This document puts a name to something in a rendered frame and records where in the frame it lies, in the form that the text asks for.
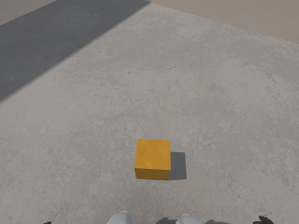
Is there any robot thigh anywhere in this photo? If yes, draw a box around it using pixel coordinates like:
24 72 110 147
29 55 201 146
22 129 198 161
107 212 135 224
176 215 205 224

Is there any carton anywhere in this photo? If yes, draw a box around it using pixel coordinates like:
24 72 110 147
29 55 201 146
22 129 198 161
134 139 171 181

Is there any robot right thigh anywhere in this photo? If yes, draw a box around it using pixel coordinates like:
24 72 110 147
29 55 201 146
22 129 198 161
176 215 205 224

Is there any robot left thigh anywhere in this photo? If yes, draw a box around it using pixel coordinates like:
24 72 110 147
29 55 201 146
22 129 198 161
107 212 135 224

